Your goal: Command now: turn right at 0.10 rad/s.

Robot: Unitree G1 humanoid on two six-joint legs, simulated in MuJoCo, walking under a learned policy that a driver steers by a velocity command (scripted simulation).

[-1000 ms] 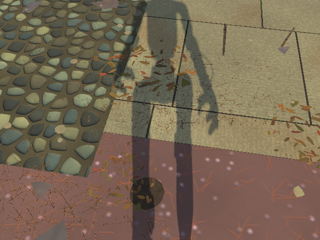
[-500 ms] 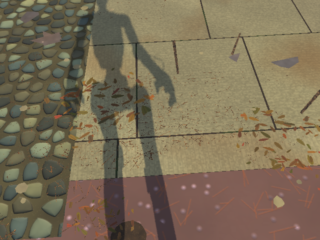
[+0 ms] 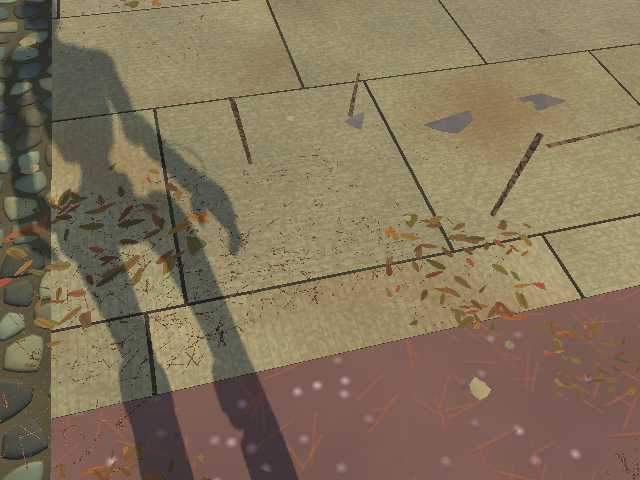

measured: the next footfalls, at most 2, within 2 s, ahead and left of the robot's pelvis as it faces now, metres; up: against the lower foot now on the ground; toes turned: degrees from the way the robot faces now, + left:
right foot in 0.04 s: +0.01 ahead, -0.12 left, +0.00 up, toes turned +5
right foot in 1.44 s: +0.38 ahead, -0.02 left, +0.00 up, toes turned -2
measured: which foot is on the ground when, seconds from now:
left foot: down 0.00-1.00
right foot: up 0.00-0.02, down 0.04-1.00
